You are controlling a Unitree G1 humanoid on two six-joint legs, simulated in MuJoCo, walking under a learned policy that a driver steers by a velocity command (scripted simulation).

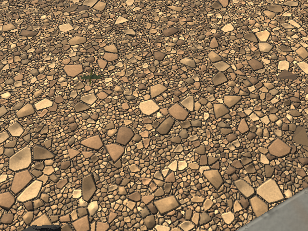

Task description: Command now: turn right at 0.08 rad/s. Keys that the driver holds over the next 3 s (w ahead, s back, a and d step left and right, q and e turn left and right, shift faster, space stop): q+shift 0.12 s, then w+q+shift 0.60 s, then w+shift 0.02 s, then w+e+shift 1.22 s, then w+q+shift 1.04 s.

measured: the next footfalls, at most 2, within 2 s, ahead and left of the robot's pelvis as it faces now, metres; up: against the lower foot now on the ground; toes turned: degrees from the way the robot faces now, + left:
right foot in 0.02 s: +0.04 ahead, -0.14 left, +0.00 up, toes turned -2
left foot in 0.72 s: +0.29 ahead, +0.32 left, -0.14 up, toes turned +39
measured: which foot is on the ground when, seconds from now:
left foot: down 0.00-0.02, up 0.04-0.70, down 0.72-1.00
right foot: up 0.00-0.00, down 0.02-0.72, up 0.74-1.00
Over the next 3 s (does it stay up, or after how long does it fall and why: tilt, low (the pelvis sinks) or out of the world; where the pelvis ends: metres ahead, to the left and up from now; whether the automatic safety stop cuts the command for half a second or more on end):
stays up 2.14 0.51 -0.16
